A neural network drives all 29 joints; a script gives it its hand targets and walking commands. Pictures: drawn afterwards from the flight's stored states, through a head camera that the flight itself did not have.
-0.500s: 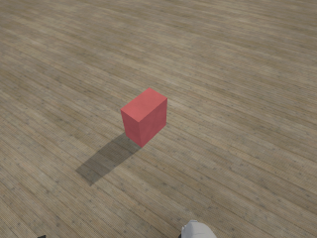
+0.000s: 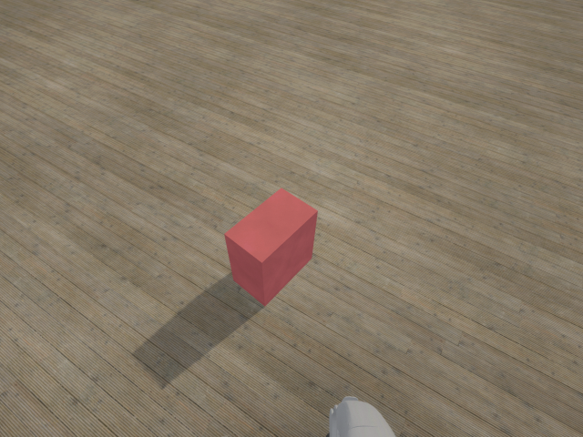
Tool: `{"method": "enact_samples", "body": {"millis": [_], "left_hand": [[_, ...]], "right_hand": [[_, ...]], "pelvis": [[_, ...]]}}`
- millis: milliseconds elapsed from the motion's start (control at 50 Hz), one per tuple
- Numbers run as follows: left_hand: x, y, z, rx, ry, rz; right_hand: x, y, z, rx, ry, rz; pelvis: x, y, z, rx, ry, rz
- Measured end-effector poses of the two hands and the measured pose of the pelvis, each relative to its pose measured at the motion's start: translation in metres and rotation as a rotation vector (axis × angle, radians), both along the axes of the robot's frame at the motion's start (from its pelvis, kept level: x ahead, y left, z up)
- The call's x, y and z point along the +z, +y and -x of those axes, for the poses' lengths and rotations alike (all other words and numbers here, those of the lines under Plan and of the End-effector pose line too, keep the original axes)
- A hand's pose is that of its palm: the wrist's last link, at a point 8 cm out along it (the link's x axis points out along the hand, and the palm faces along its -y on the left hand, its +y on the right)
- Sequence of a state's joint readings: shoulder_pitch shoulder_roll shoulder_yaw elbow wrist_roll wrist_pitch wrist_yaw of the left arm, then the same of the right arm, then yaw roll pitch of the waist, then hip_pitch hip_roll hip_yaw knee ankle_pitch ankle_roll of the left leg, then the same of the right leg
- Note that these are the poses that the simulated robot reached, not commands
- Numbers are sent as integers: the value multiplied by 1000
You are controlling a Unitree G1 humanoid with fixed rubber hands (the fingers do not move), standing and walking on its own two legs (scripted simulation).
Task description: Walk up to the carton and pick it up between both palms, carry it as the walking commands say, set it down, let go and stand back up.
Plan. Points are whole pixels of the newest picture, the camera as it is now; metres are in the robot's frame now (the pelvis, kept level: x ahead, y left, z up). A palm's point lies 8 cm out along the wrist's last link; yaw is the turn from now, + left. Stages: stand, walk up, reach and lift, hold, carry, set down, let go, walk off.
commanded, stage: walk up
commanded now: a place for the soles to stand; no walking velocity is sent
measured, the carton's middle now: (273, 247) +0.81 +0.02 -0.58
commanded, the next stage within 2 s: none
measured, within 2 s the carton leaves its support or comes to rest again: neither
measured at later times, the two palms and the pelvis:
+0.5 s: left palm (46, 395) +0.22 +0.37 -0.11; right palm (486, 370) +0.22 -0.30 -0.09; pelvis +0.15 +0.03 +0.00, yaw +0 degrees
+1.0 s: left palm (94, 324) +0.33 +0.34 -0.12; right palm (444, 300) +0.34 -0.29 -0.11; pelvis +0.25 +0.02 -0.01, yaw +2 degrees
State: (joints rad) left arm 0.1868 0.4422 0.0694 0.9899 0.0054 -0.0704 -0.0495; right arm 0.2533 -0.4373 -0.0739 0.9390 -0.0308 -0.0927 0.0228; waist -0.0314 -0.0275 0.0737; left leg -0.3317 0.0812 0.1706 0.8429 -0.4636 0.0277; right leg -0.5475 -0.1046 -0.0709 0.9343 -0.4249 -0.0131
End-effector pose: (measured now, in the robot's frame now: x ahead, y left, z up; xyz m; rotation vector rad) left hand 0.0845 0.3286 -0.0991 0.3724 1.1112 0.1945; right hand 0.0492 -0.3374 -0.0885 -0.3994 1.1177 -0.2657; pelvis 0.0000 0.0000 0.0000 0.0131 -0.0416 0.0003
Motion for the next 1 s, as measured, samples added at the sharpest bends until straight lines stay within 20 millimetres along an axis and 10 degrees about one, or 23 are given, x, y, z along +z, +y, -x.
{"method": "enact_samples", "body": {"millis": [100,340,680,1000], "left_hand": [[4,-5,-48,-17,-96,-27],[-15,38,-57,93,18,-25],[6,13,-230,-28,-80,-45],[-25,7,-248,93,44,37]], "right_hand": [[-17,-2,-17,-17,74,-21],[-3,37,-154,114,-67,-1],[-23,19,-177,-57,90,-24],[-18,49,-295,40,33,-17]], "pelvis": [[-8,-7,-32,15,6,42],[-13,26,-103,50,-7,27],[-8,13,-201,-12,6,30],[-6,22,-253,27,2,42]]}}
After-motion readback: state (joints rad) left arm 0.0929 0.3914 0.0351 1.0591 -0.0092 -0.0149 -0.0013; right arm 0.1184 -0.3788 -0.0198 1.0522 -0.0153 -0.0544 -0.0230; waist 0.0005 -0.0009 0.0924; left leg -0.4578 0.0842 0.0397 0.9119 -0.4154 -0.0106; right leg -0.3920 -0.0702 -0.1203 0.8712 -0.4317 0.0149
